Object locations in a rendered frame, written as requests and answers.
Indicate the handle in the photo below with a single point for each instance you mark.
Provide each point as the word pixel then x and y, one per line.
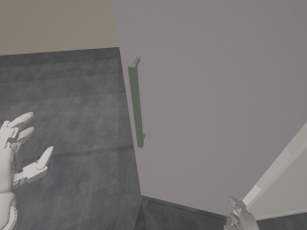
pixel 135 99

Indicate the robot left forearm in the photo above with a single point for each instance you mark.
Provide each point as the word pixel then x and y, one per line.
pixel 9 218

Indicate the fridge door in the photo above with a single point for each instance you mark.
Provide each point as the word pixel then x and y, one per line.
pixel 223 91

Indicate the robot left hand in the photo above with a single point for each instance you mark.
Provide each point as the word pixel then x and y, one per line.
pixel 11 141

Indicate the robot right hand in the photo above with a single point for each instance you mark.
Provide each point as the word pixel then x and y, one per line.
pixel 245 221

